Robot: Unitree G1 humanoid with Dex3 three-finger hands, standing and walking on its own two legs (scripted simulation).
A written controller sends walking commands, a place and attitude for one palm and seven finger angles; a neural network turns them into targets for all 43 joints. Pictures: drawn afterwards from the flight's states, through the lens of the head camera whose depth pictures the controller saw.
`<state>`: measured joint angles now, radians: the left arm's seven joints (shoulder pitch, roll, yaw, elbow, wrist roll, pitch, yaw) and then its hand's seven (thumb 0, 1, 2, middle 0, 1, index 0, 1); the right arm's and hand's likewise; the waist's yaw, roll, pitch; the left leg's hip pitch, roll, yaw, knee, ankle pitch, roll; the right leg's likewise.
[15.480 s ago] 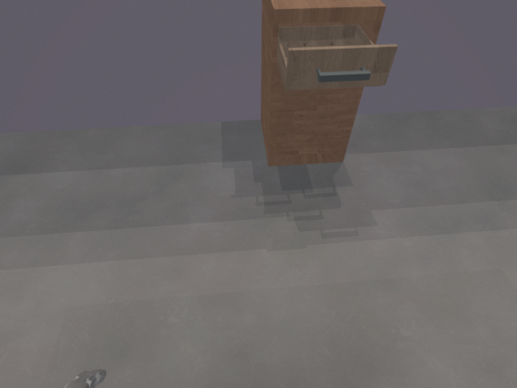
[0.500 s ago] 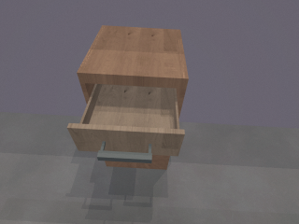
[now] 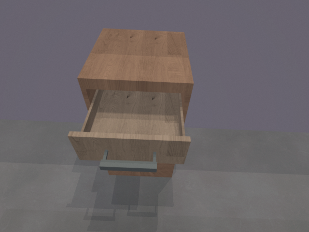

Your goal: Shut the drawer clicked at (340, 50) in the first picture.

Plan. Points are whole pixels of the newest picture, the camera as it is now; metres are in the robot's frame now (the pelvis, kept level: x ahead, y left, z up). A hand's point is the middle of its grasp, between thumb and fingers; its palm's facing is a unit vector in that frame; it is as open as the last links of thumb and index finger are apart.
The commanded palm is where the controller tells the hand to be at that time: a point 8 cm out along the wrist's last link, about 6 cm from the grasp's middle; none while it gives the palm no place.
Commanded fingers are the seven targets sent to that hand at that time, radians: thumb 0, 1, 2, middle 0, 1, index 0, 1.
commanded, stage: look again from close up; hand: left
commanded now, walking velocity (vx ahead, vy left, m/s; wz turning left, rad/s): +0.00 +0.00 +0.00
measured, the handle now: (129, 159) +0.36 +0.10 -0.08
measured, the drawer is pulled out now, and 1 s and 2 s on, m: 0.23 0.23 0.23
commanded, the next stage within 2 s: shuffle to correct the standing spot in 0.36 s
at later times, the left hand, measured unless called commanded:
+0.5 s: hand out of the picture -0.03 +0.13 -0.18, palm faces +0.04 -0.99 -0.14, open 7.4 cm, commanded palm none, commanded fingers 0.00 0.90 0.90 -0.20 -0.30 -0.20 -0.30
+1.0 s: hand out of the picture +0.03 +0.09 -0.18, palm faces +0.00 -0.97 -0.22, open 7.4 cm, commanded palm none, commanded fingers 0.00 0.90 0.90 -0.20 -0.30 -0.20 -0.30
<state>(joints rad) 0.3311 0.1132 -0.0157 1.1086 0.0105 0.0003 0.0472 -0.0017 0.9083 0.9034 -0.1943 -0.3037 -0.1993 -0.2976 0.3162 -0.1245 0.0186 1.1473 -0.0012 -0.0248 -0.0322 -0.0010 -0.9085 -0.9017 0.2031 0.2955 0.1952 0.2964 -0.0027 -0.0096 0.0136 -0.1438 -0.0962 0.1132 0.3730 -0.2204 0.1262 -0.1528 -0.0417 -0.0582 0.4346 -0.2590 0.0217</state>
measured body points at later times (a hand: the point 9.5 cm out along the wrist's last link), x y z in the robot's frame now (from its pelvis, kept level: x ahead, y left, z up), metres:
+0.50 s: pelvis +0.00 -0.01 +0.00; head +0.01 -0.01 +0.45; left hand -0.03 +0.19 -0.16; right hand -0.02 -0.22 -0.16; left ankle +0.00 +0.03 -0.74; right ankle -0.02 -0.13 -0.74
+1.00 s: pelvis +0.02 -0.09 -0.01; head +0.03 -0.10 +0.44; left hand +0.03 +0.14 -0.16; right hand -0.03 -0.32 -0.18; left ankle +0.00 +0.03 -0.74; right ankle +0.03 -0.20 -0.74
